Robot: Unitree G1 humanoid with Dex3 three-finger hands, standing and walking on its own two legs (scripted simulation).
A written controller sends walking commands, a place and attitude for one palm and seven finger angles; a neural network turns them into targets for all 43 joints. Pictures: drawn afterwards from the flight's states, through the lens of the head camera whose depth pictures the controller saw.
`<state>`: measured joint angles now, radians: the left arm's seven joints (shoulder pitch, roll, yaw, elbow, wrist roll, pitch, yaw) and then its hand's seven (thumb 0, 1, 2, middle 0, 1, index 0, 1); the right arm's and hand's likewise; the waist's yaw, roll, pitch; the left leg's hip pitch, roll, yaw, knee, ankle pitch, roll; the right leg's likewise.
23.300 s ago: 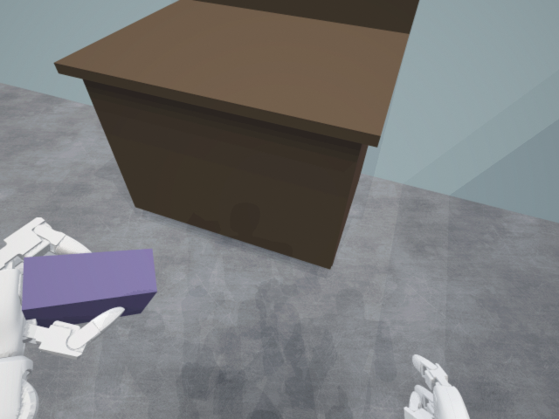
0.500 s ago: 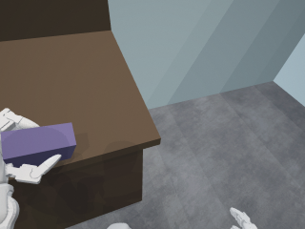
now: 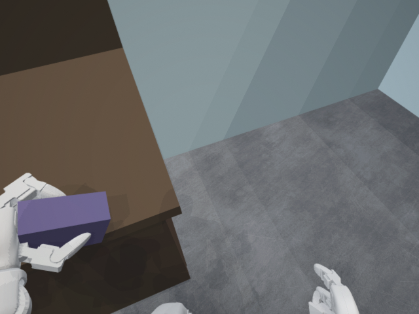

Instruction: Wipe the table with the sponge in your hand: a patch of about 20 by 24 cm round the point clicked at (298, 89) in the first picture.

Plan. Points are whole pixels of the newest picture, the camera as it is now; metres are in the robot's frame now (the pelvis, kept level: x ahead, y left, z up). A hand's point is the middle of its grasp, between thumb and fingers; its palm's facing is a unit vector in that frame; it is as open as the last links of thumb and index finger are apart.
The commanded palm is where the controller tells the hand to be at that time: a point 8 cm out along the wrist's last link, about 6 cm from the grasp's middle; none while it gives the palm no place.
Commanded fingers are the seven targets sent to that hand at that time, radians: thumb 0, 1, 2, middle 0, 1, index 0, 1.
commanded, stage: come to a stop and stand still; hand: left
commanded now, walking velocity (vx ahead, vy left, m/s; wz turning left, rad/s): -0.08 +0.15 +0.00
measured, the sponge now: (78, 222) +0.23 +0.22 +0.11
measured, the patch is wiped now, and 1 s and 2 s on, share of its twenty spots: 0.00 0.00 0.00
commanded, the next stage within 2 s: look again from close up in 0.72 s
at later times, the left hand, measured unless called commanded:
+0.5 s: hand (13, 247) +0.18 +0.28 +0.14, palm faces +0.44 -0.86 -0.24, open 9.3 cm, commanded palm +0.13 +0.32 +0.18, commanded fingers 0.00 0.10 1.30 -1.20 -1.60 -1.20 -1.60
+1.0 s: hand (0, 217) +0.21 +0.31 +0.16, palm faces +0.43 -0.83 -0.35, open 9.3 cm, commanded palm +0.14 +0.32 +0.18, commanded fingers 0.00 0.10 1.30 -1.20 -1.60 -1.20 -1.60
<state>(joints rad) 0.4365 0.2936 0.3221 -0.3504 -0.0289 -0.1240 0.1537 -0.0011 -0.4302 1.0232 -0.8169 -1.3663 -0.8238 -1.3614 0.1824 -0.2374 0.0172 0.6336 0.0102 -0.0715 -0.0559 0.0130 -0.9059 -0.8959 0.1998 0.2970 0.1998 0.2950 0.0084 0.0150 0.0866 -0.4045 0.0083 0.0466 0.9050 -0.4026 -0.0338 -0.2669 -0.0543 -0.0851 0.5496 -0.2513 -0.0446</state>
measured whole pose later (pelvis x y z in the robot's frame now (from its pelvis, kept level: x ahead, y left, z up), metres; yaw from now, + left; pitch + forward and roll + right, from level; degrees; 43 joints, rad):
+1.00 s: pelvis -0.03 +0.05 +0.00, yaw -1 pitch -2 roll +0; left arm 0.26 0.36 0.37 -0.31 -0.01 -0.22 0.10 -0.01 -0.42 1.00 -0.82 -1.35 -0.83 -1.34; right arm 0.21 -0.21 0.01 0.61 0.01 -0.19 -0.02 0.01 -0.90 -0.90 0.20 0.30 0.20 0.30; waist 0.06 -0.03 0.08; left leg -0.25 0.01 0.07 0.49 -0.21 0.03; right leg -0.28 0.00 0.01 0.45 -0.15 0.00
